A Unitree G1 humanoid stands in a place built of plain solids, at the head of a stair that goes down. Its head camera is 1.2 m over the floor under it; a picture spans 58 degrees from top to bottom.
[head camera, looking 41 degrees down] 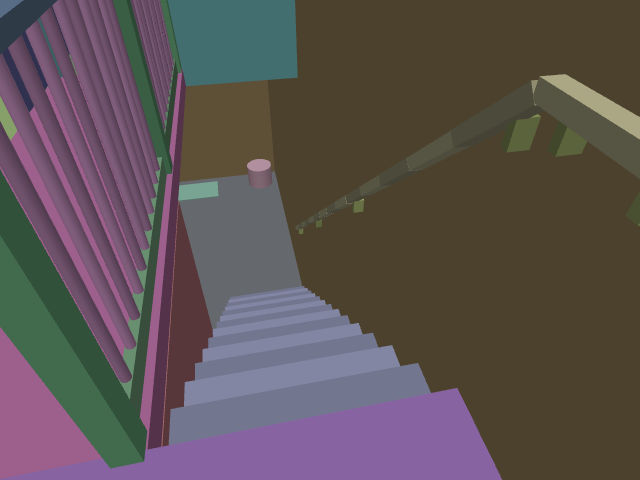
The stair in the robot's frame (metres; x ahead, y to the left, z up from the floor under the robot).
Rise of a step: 0.21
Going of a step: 0.23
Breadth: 0.90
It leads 12 degrees to the left of straight ahead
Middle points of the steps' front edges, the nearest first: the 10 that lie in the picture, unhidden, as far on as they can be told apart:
0.60 0.02 0.00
0.83 0.07 -0.21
1.05 0.12 -0.41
1.28 0.17 -0.62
1.50 0.21 -0.83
1.73 0.26 -1.03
1.95 0.31 -1.24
2.18 0.35 -1.45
2.41 0.40 -1.66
2.63 0.45 -1.86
